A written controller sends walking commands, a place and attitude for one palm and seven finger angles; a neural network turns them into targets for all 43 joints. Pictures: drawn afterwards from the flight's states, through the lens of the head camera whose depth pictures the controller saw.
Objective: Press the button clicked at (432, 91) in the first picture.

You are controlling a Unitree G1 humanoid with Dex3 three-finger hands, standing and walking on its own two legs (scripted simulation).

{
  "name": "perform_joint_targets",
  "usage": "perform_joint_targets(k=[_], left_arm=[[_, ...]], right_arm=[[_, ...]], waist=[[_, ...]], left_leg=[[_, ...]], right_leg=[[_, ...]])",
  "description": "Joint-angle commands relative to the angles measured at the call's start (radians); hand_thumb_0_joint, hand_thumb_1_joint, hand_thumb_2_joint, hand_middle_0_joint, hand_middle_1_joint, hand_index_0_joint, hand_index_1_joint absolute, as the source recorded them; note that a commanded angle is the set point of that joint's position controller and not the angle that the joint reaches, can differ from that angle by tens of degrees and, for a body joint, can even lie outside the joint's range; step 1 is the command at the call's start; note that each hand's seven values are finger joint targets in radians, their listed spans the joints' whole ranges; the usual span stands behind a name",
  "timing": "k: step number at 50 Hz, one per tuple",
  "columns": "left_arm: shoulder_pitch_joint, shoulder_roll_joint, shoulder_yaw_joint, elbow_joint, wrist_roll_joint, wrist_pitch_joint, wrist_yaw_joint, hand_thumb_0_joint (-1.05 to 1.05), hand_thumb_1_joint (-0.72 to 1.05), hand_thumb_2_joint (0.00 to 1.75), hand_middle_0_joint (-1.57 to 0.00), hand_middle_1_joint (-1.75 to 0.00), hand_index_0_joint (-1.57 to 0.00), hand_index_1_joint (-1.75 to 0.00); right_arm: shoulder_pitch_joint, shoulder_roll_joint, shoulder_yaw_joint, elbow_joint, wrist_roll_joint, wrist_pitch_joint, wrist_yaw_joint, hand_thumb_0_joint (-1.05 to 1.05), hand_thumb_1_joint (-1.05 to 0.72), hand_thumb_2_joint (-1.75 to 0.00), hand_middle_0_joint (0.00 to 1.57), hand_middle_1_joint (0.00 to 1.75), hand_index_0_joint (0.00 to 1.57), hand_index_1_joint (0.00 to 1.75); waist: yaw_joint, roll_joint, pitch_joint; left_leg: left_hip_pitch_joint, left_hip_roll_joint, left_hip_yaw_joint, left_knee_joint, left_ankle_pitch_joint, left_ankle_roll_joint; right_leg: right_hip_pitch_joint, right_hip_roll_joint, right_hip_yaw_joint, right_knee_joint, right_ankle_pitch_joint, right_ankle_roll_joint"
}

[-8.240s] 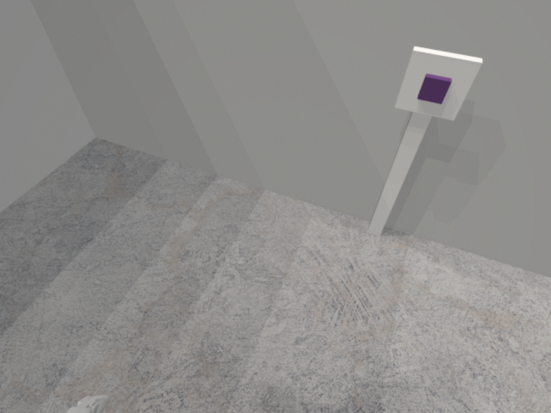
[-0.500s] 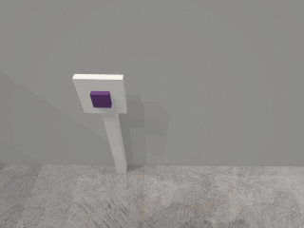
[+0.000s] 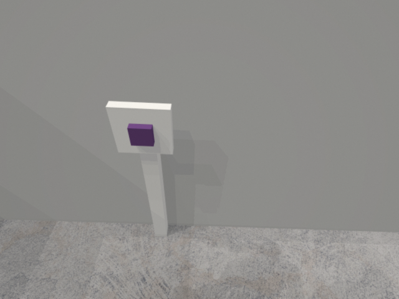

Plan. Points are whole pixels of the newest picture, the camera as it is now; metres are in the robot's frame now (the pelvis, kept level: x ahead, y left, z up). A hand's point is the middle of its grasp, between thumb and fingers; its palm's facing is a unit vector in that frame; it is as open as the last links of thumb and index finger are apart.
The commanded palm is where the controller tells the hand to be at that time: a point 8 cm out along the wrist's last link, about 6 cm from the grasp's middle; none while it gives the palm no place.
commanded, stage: look again from close up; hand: left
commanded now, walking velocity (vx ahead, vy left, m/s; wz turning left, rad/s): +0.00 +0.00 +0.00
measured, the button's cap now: (141, 134) +0.57 +0.21 -0.01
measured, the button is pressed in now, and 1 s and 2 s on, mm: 0 0 0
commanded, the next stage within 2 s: shuffle to correct the standing spot in 0.20 s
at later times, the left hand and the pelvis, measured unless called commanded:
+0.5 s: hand out of the picture +0.06 +0.22 -0.15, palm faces -0.02 -0.96 -0.29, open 7.4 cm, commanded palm none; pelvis +0.02 -0.01 +0.01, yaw -1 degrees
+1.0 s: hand out of the picture +0.06 +0.17 -0.17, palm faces +0.02 -0.98 -0.18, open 7.4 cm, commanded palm none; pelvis +0.06 +0.01 +0.01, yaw -2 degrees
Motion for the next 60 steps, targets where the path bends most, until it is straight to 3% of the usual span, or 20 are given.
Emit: perform_joint_targets(k=[1, 15, 18, 22, 28, 32, 34, 36, 38, 39, 41, 43, 48, 51, 52, 53, 54, 55, 58, 60], left_arm=[[-0.032, 0.194, 0.039, -0.064, 0.001, -0.023, 0.003, 0.00, 0.90, 0.90, -0.20, -0.30, -0.20, -0.30], [-0.143, 0.282, 0.018, -0.049, 0.000, -0.020, -0.010, 0.00, 0.90, 0.90, -0.20, -0.30, -0.20, -0.30], [-0.072, 0.163, -0.015, -0.006, -0.001, -0.001, -0.004, 0.00, 0.90, 0.90, -0.20, -0.30, -0.20, -0.30], [-0.026, 0.166, -0.011, 0.008, 0.003, 0.006, -0.007, 0.00, 0.90, 0.90, -0.20, -0.30, -0.20, -0.30], [0.080, 0.145, 0.006, 0.044, 0.000, -0.010, -0.005, 0.00, 0.90, 0.90, -0.20, -0.30, -0.20, -0.30], [0.129, 0.101, 0.015, 0.066, 0.000, -0.014, -0.001, 0.00, 0.90, 0.90, -0.20, -0.30, -0.20, -0.30], [0.132, 0.059, 0.013, 0.070, 0.001, -0.014, 0.001, 0.00, 0.90, 0.90, -0.20, -0.30, -0.20, -0.30], [0.149, 0.001, 0.001, 0.077, 0.003, -0.013, 0.012, 0.00, 0.90, 0.90, -0.20, -0.30, -0.20, -0.30], [0.196, -0.020, -0.004, 0.096, -0.002, -0.011, 0.025, 0.00, 0.90, 0.90, -0.20, -0.30, -0.20, -0.30], [0.219, -0.015, -0.001, 0.104, -0.006, -0.012, 0.032, 0.00, 0.90, 0.90, -0.20, -0.30, -0.20, -0.30], [0.222, 0.028, 0.010, 0.096, -0.007, -0.014, 0.041, 0.00, 0.90, 0.90, -0.20, -0.30, -0.20, -0.30], [0.202, 0.027, 0.014, 0.069, -0.005, -0.006, 0.045, 0.00, 0.90, 0.90, -0.20, -0.30, -0.20, -0.30], [0.146, -0.019, 0.021, 0.011, 0.000, 0.010, 0.042, 0.00, 0.90, 0.90, -0.20, -0.30, -0.20, -0.30], [0.126, -0.020, 0.022, -0.003, 0.000, 0.009, 0.036, 0.00, 0.90, 0.90, -0.20, -0.30, -0.20, -0.30], [0.156, 0.038, 0.023, 0.033, 0.005, -0.011, 0.068, 0.00, 0.90, 0.90, -0.20, -0.30, -0.20, -0.30], [0.158, 0.072, 0.031, 0.021, 0.010, -0.031, 0.062, 0.00, 0.90, 0.90, -0.20, -0.30, -0.20, -0.30], [0.143, 0.080, 0.025, 0.000, 0.009, -0.032, 0.055, 0.00, 0.90, 0.90, -0.20, -0.30, -0.20, -0.30], [0.085, 0.068, 0.016, -0.022, 0.009, -0.022, 0.049, 0.00, 0.90, 0.90, -0.20, -0.30, -0.20, -0.30], [0.044, 0.040, 0.001, -0.043, 0.001, 0.003, 0.036, 0.00, 0.90, 0.90, -0.20, -0.30, -0.20, -0.30], [0.045, 0.034, -0.003, -0.039, 0.003, 0.022, 0.027, 0.00, 0.90, 0.90, -0.20, -0.30, -0.20, -0.30]], right_arm=[[-0.069, -0.204, -0.036, -0.079, 0.003, -0.031, -0.003, 0.00, -0.90, -0.90, 0.20, 0.30, 0.20, 0.30], [-0.190, -0.284, -0.016, -0.053, 0.006, -0.017, 0.017, 0.00, -0.90, -0.90, 0.20, 0.30, 0.20, 0.30], [-0.135, -0.159, 0.021, -0.012, 0.000, 0.004, 0.022, 0.00, -0.90, -0.90, 0.20, 0.30, 0.20, 0.30], [-0.108, -0.153, 0.024, 0.007, -0.002, 0.015, 0.022, 0.00, -0.90, -0.90, 0.20, 0.30, 0.20, 0.30], [-0.053, -0.099, 0.022, 0.042, 0.005, -0.001, 0.015, 0.00, -0.90, -0.90, 0.20, 0.30, 0.20, 0.30], [0.013, -0.052, 0.016, 0.072, 0.011, -0.012, 0.008, 0.00, -0.90, -0.90, 0.20, 0.30, 0.20, 0.30], [0.062, -0.057, 0.009, 0.097, 0.013, -0.018, 0.001, 0.00, -0.90, -0.90, 0.20, 0.30, 0.20, 0.30], [0.110, -0.059, 0.006, 0.129, 0.017, -0.019, -0.015, 0.00, -0.90, -0.90, 0.20, 0.30, 0.20, 0.30], [0.104, -0.039, 0.007, 0.133, 0.022, -0.015, -0.032, 0.00, -0.90, -0.90, 0.20, 0.30, 0.20, 0.30], [0.098, -0.024, 0.008, 0.126, 0.024, -0.014, -0.038, 0.00, -0.90, -0.90, 0.20, 0.30, 0.20, 0.30], [0.090, -0.018, -0.001, 0.107, 0.029, -0.010, -0.043, 0.00, -0.90, -0.90, 0.20, 0.30, 0.20, 0.30], [0.092, -0.009, -0.011, 0.096, 0.029, -0.007, -0.042, 0.00, -0.90, -0.90, 0.20, 0.30, 0.20, 0.30], [0.101, -0.004, -0.030, 0.078, 0.020, 0.002, -0.039, 0.00, -0.90, -0.90, 0.20, 0.30, 0.20, 0.30], [0.067, -0.005, -0.026, 0.065, 0.016, -0.001, -0.034, 0.00, -0.90, -0.90, 0.20, 0.30, 0.20, 0.30], [0.005, -0.046, -0.028, 0.001, 0.024, -0.007, -0.028, 0.00, -0.90, -0.90, 0.20, 0.30, 0.20, 0.30], [-0.019, -0.013, -0.008, -0.057, 0.024, -0.011, -0.012, 0.00, -0.90, -0.90, 0.20, 0.30, 0.20, 0.30], [0.029, 0.040, 0.001, -0.054, 0.023, -0.012, -0.005, 0.00, -0.90, -0.90, 0.20, 0.30, 0.20, 0.30], [0.038, 0.030, -0.003, -0.052, 0.022, -0.009, -0.006, 0.00, -0.90, -0.90, 0.20, 0.30, 0.20, 0.30], [0.020, -0.043, -0.003, -0.043, 0.009, -0.010, -0.012, 0.00, -0.90, -0.90, 0.20, 0.30, 0.20, 0.30], [-0.036, -0.054, 0.001, -0.071, 0.009, 0.003, -0.011, 0.00, -0.90, -0.90, 0.20, 0.30, 0.20, 0.30]], waist=[[0.018, 0.058, 0.036], [0.006, 0.016, 0.014], [0.003, 0.001, 0.001], [0.009, -0.031, 0.094], [0.014, -0.071, 0.104], [0.001, -0.015, 0.123], [-0.012, 0.055, 0.130], [-0.010, 0.157, 0.091], [0.009, 0.112, 0.086], [0.012, 0.068, 0.070], [0.006, -0.002, 0.051], [0.002, 0.004, 0.045], [-0.007, 0.032, 0.022], [0.005, 0.023, 0.042], [0.023, -0.103, 0.043], [0.019, -0.060, 0.012], [-0.005, -0.143, -0.089], [-0.016, -0.117, -0.121], [0.006, 0.170, -0.019], [0.025, 0.123, 0.123]], left_leg=[[-0.059, 0.100, -0.135, -0.201, 0.094, 0.045], [0.030, 0.095, -0.110, -0.245, 0.091, 0.025], [0.051, 0.087, -0.081, -0.238, 0.007, 0.002], [-0.028, 0.066, -0.067, -0.225, -0.156, 0.001], [-0.048, 0.038, 0.004, -0.089, -0.049, 0.004], [-0.027, 0.043, 0.013, -0.061, -0.025, 0.015], [0.037, 0.085, -0.027, -0.095, 0.094, 0.032], [0.122, 0.147, -0.070, -0.108, 0.474, 0.054], [0.151, 0.141, -0.040, -0.045, 0.778, 0.049], [0.136, 0.113, -0.013, -0.015, 0.786, 0.028], [0.095, 0.078, 0.011, -0.026, 0.664, 0.004], [0.098, 0.074, 0.019, -0.038, 0.675, 0.004], [0.162, 0.121, -0.003, -0.075, 0.694, 0.029], [0.107, 0.120, -0.023, -0.110, 0.506, 0.034], [0.064, 0.124, 0.016, 0.103, 0.648, -0.010], [-0.005, 0.061, 0.040, 0.131, 0.427, -0.014], [-0.027, 0.032, 0.003, 0.047, 0.065, -0.006], [-0.003, 0.014, 0.014, -0.062, 0.093, -0.001], [0.064, 0.129, -0.088, -0.097, 0.522, 0.041], [-0.078, 0.130, -0.120, -0.183, 0.170, 0.059]], right_leg=[[0.076, -0.065, 0.086, -0.091, 0.082, -0.051], [0.080, -0.090, 0.108, -0.171, 0.056, -0.040], [0.076, -0.086, 0.104, -0.182, -0.048, -0.020], [0.033, -0.080, 0.129, -0.191, -0.191, -0.034], [0.086, -0.104, 0.157, -0.182, -0.113, -0.076], [0.061, -0.097, 0.134, -0.124, -0.074, -0.090], [0.019, -0.054, 0.067, -0.039, 0.019, -0.069], [0.021, -0.017, -0.004, 0.049, 0.149, -0.040], [0.062, -0.032, 0.012, 0.008, 0.293, -0.028], [0.111, -0.054, 0.034, -0.016, 0.463, -0.026], [0.179, -0.086, 0.049, -0.003, 0.726, -0.030], [0.169, -0.091, 0.046, 0.031, 0.756, -0.028], [0.075, -0.058, 0.038, 0.046, 0.464, -0.021], [0.083, -0.054, 0.054, -0.011, 0.341, -0.024], [0.056, -0.093, 0.089, -0.048, 0.682, -0.017], [0.163, -0.159, 0.094, -0.047, 0.947, -0.038], [0.232, -0.207, 0.138, 0.029, 0.967, -0.087], [0.255, -0.184, 0.100, 0.081, 0.916, -0.083], [0.072, -0.056, 0.045, 0.043, 0.174, -0.039], [0.044, -0.029, 0.046, -0.026, -0.056, -0.030]])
